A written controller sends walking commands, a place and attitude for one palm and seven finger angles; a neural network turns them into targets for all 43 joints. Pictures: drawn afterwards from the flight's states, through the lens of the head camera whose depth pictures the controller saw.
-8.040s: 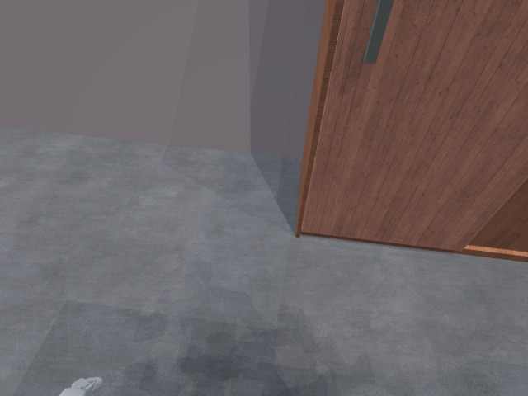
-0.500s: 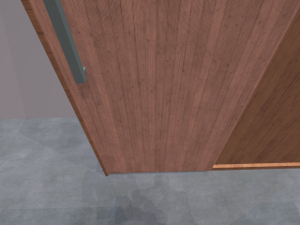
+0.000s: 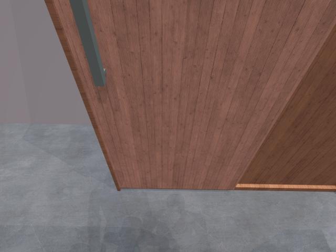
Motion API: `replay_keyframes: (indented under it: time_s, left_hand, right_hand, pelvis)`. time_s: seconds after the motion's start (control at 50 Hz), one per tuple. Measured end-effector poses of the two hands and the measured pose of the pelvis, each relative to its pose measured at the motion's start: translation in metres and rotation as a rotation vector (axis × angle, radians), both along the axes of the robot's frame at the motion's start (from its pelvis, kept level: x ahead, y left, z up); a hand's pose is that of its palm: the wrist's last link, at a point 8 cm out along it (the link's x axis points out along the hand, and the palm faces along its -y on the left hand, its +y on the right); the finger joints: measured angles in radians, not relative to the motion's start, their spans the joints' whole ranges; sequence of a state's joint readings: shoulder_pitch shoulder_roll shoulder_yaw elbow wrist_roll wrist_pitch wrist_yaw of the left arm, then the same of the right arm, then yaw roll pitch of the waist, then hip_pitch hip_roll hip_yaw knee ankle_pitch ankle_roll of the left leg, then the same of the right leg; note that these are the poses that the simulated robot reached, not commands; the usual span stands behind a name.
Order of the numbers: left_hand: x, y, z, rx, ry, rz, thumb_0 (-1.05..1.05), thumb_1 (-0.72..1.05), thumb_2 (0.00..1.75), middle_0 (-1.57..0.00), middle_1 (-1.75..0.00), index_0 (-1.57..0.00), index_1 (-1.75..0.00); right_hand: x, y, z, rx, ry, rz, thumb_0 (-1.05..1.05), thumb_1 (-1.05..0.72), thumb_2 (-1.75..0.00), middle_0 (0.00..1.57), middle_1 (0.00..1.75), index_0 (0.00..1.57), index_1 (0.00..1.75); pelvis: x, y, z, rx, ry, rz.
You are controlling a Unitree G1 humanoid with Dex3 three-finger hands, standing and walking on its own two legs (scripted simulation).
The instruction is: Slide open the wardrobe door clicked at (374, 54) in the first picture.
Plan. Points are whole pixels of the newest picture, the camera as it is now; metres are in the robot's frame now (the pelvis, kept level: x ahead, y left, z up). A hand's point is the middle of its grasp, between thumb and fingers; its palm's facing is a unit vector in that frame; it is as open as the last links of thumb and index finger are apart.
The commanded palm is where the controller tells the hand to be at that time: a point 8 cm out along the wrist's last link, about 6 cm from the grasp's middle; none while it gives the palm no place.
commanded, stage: come to a stop and stand still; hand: left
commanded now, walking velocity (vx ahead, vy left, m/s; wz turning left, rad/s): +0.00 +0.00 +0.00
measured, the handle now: (90, 31) +0.56 +0.25 +0.25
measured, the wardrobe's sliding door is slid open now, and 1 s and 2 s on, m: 0.00 0.00 0.00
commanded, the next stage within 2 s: look again from close up in 0.94 s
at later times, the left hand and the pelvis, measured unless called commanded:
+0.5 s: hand out of the picture +0.02 +0.18 -0.18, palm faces +0.04 -0.98 -0.19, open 7.3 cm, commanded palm none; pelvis +0.02 +0.01 +0.00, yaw +0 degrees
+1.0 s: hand out of the picture +0.06 +0.20 -0.17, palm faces +0.03 -0.97 -0.23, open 7.4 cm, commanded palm none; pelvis +0.03 +0.01 +0.00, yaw +0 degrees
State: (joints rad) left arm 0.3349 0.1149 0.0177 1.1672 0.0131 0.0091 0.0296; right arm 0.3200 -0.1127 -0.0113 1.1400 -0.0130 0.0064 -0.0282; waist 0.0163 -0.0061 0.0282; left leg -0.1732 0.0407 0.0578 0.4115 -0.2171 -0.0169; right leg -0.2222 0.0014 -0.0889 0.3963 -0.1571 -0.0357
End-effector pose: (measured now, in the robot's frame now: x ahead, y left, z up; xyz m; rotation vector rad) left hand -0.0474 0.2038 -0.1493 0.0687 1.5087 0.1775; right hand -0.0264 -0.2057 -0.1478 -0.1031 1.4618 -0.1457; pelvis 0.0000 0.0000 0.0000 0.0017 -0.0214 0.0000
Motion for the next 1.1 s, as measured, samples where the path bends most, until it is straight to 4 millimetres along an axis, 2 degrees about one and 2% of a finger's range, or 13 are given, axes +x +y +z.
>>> replay_keyframes:
  time_s: [0.08, 0.2, 0.46, 0.82, 1.1]
  left_hand:
    - [0.002, -0.002, -0.001, -0.011, -0.004, 0.0, 0.01, 0.91, 0.9, -0.2, -0.3, -0.2, -0.3]
    - [0.018, 0.001, -0.002, -0.012, -0.036, -0.014, 0.01, 0.91, 0.9, -0.2, -0.3, -0.2, -0.3]
    - [0.053, 0.022, 0.002, 0.034, -0.093, -0.045, 0.01, 0.92, 0.9, -0.2, -0.3, -0.2, -0.3]
    - [0.082, 0.033, 0.004, 0.049, -0.124, -0.061, 0.01, 0.91, 0.9, -0.2, -0.3, -0.2, -0.3]
    - [0.11, 0.057, 0.011, 0.122, -0.19, -0.106, 0.01, 0.91, 0.9, -0.2, -0.3, -0.2, -0.3]
  right_hand:
    - [-0.005, 0.004, 0.001, 0.0, 0.015, -0.004, 0.0, -0.91, -0.9, 0.2, 0.3, 0.2, 0.3]
    - [-0.005, 0.013, 0.0, 0.01, 0.019, -0.011, 0.0, -0.91, -0.9, 0.2, 0.3, 0.2, 0.3]
    - [0.018, 0.02, -0.002, 0.022, -0.021, -0.012, 0.0, -0.91, -0.9, 0.2, 0.3, 0.2, 0.3]
    - [0.055, -0.01, 0.005, -0.047, -0.064, 0.023, 0.0, -0.91, -0.9, 0.2, 0.3, 0.2, 0.3]
    - [0.094, -0.034, 0.009, -0.092, -0.151, 0.06, 0.01, -0.91, -0.9, 0.2, 0.3, 0.2, 0.3]
  pelvis:
    - [0.001, 0.003, 0.0, 0.001, 0.002, 0.0]
    - [0.005, 0.007, 0.0, 0.002, 0.005, -0.001]
    - [0.016, 0.011, 0.0, 0.003, 0.004, -0.004]
    - [0.03, 0.011, 0.002, -0.001, -0.002, 0.001]
    - [0.032, 0.011, -0.001, -0.011, 0.006, -0.001]
